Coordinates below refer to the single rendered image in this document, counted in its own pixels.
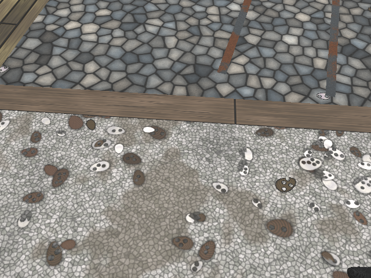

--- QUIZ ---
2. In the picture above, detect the right robot hand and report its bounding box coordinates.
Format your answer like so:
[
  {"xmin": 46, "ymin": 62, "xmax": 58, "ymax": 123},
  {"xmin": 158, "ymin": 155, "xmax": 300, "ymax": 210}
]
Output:
[{"xmin": 347, "ymin": 266, "xmax": 371, "ymax": 278}]

